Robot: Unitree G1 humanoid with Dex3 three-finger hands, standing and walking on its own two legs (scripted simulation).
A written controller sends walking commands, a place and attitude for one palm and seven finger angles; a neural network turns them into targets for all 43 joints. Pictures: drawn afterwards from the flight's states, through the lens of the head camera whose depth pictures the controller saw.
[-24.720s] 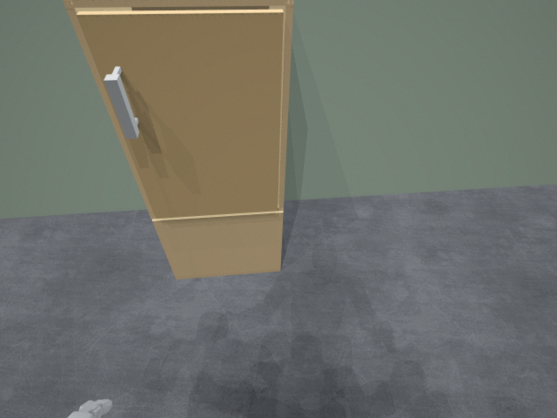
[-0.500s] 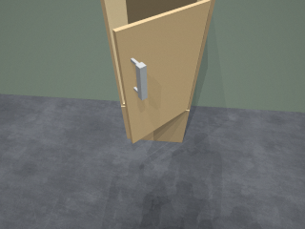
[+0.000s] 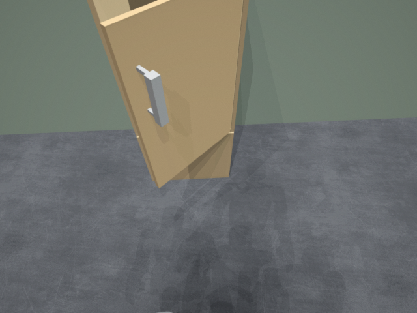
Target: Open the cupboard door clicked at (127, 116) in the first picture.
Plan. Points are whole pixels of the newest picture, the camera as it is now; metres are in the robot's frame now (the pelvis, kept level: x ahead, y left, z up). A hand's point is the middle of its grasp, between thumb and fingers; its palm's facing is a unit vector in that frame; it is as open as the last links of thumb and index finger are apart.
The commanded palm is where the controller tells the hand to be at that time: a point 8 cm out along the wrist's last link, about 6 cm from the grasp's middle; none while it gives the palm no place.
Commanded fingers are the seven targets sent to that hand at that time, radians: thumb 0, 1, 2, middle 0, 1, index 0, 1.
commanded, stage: walk to a spot facing it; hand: left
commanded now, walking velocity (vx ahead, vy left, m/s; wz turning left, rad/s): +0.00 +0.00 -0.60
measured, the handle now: (151, 96) +0.55 +0.18 +0.08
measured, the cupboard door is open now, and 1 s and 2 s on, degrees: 42 42 42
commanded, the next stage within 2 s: none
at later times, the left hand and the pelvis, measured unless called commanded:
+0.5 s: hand out of the picture +0.08 +0.14 -0.15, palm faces -0.20 -0.94 -0.27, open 7.4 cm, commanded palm none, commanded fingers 0.00 0.90 0.90 -0.20 -0.30 -0.20 -0.30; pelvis +0.01 -0.05 +0.01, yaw -18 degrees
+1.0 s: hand (164, 256) +0.25 +0.13 -0.16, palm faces -0.53 -0.81 -0.24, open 7.4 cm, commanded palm none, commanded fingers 0.00 0.90 0.90 -0.20 -0.30 -0.20 -0.30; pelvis +0.04 +0.00 +0.01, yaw -36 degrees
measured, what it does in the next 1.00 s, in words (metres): steps on the spot, turning right: left foot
